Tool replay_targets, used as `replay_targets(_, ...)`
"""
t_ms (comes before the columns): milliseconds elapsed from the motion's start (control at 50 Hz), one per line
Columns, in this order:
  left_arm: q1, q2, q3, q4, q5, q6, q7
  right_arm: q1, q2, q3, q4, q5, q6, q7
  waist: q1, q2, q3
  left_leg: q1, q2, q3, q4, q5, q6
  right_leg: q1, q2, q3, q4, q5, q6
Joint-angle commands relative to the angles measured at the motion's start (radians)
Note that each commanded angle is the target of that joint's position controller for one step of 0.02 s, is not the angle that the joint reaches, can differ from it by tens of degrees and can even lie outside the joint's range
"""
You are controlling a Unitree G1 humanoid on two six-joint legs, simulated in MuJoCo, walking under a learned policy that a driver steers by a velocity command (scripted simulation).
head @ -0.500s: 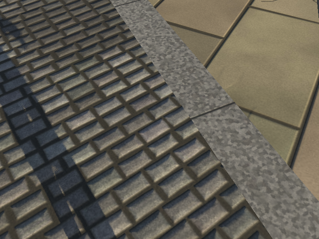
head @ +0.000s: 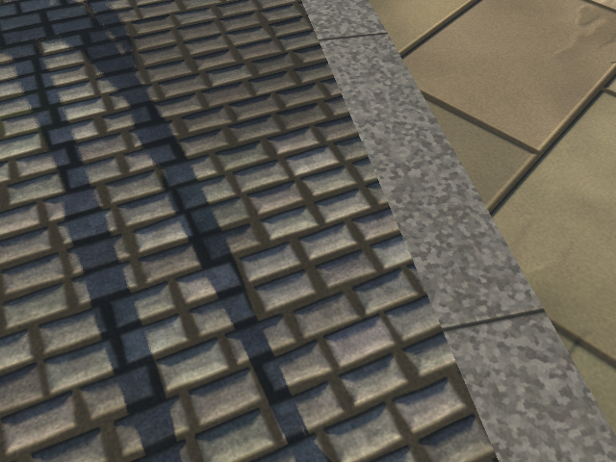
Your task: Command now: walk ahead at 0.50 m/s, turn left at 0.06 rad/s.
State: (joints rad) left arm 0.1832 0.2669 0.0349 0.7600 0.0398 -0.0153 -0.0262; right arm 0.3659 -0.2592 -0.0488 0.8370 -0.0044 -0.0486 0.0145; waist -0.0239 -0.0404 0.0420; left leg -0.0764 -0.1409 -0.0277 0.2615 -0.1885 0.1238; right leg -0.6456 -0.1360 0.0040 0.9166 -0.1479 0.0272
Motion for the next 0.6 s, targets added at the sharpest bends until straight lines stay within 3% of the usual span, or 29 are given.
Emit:
replay_targets(20,-0.059,0.064,0.015,-0.057,-0.010,-0.007,-0.005,0.036,-0.135,-0.028,-0.032,-0.001,-0.025,-0.003,-0.017,0.089,0.004,0.040,0.276,-0.133,-0.114,0.358,0.077,-0.036,0.013,-0.025,-0.096,0.118,-0.013)
replay_targets(100,-0.160,0.054,0.008,-0.083,-0.016,-0.014,-0.014,0.088,-0.126,-0.020,0.006,-0.016,-0.032,-0.014,-0.051,0.086,0.047,0.132,0.308,-0.071,-0.127,0.405,0.062,-0.057,0.051,-0.038,-0.212,0.152,-0.052)
replay_targets(160,-0.191,0.053,0.007,-0.099,-0.015,-0.019,-0.022,0.097,-0.127,-0.015,0.032,-0.025,-0.032,-0.029,-0.046,0.086,0.068,0.195,0.340,-0.027,-0.101,0.509,0.048,-0.026,0.096,-0.049,-0.291,0.093,-0.092)
replay_targets(220,-0.075,0.069,0.018,-0.065,-0.012,-0.022,-0.011,0.058,-0.153,-0.014,0.042,-0.031,-0.033,-0.043,0.017,0.118,-0.007,0.223,0.339,0.042,0.097,0.984,0.009,0.177,0.191,-0.118,-0.333,-0.030,-0.151)
replay_targets(240,0.037,0.089,0.029,-0.031,-0.011,-0.027,-0.005,0.053,-0.165,-0.015,0.045,-0.035,-0.028,-0.044,0.065,0.122,-0.073,0.223,0.330,0.062,0.260,1.073,-0.001,0.293,0.226,-0.128,-0.364,-0.058,-0.174)
replay_targets(260,0.192,0.115,0.043,0.013,0.000,-0.036,0.002,0.034,-0.176,-0.015,0.038,-0.028,-0.025,-0.046,0.143,0.106,-0.151,0.110,0.311,0.092,0.478,0.963,-0.020,0.512,0.209,-0.080,-0.431,-0.011,-0.213)
replay_targets(280,0.331,0.226,0.076,0.033,0.018,-0.035,0.015,0.040,-0.133,0.001,-0.012,-0.007,-0.035,-0.044,0.179,-0.024,-0.269,-0.174,0.238,0.142,0.836,0.587,-0.056,0.801,-0.027,0.251,-0.445,-0.072,-0.316)
replay_targets(300,0.299,0.265,0.090,0.032,-0.011,-0.026,0.012,0.073,-0.107,0.000,-0.038,-0.002,-0.043,-0.029,0.112,-0.222,-0.351,-0.501,0.017,0.079,1.145,-0.302,-0.092,0.973,-0.236,0.765,-0.576,0.061,-0.465)
replay_targets(320,0.233,0.226,0.084,0.032,-0.045,-0.022,0.004,-0.002,-0.143,-0.003,-0.045,-0.033,-0.045,-0.026,0.104,-0.041,-0.253,-0.599,0.102,-0.063,1.178,-0.245,-0.077,0.904,-0.188,0.673,-0.588,0.025,-0.437)
replay_targets(360,0.144,0.139,0.062,0.024,-0.035,-0.017,0.008,-0.077,-0.127,0.005,-0.073,-0.022,-0.059,-0.014,0.056,0.070,-0.060,-0.581,0.185,-0.047,1.035,-0.138,-0.083,0.640,-0.118,0.460,-0.648,0.107,-0.367)
replay_targets(380,0.120,0.111,0.052,0.030,-0.038,-0.019,0.011,-0.099,-0.118,0.005,-0.081,-0.035,-0.043,-0.013,0.026,0.094,-0.015,-0.535,0.205,-0.043,0.978,-0.126,-0.092,0.544,-0.051,0.383,-0.673,0.150,-0.315)
replay_targets(400,0.114,0.124,0.053,0.029,-0.038,-0.024,0.014,-0.051,-0.102,0.012,-0.079,-0.042,-0.023,-0.009,-0.002,0.031,-0.027,-0.487,0.211,-0.035,0.937,-0.130,-0.111,0.496,-0.046,0.351,-0.686,0.212,-0.326)
replay_targets(460,0.142,0.146,0.061,0.043,-0.041,-0.042,0.013,-0.079,-0.086,0.018,-0.092,-0.049,0.006,-0.006,-0.006,0.023,-0.027,-0.478,0.222,-0.001,0.818,-0.105,-0.155,0.434,0.009,0.289,-0.715,0.246,-0.327)
replay_targets(520,0.189,0.161,0.066,0.052,-0.043,-0.041,0.016,-0.225,-0.079,0.023,-0.146,-0.045,0.008,0.000,0.034,0.009,0.007,-0.529,0.222,0.023,0.632,0.028,-0.184,0.432,0.046,0.273,-0.734,0.232,-0.295)
replay_targets(600,0.257,0.166,0.074,0.063,-0.042,-0.035,0.019,-0.354,-0.072,0.030,-0.186,-0.032,0.002,0.006,0.095,-0.015,-0.012,-0.535,0.193,0.023,0.455,0.164,-0.185,0.520,0.060,0.291,-0.685,0.276,-0.250)
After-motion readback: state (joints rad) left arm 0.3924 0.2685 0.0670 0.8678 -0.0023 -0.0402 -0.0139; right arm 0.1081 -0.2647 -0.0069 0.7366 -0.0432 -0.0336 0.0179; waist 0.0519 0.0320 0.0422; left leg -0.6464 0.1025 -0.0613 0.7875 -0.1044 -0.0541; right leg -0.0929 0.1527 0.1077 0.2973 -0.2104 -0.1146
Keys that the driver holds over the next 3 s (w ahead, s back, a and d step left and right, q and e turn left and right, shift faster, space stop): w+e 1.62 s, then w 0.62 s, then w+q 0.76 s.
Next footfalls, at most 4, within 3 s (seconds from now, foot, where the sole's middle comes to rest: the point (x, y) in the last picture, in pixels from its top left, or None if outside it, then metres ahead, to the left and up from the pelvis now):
0.26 right None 0.31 -0.13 -0.78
0.78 left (317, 391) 0.64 -0.03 -0.78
1.30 right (453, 349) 0.74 -0.36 -0.78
1.82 left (481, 245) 1.06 -0.50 -0.78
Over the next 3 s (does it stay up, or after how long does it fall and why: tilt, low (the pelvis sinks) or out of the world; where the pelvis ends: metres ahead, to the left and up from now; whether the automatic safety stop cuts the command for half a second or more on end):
stays up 1.25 -0.90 -0.02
